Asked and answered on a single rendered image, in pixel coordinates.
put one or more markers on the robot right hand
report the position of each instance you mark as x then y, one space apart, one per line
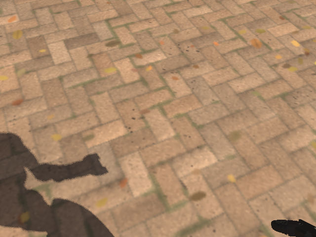
294 228

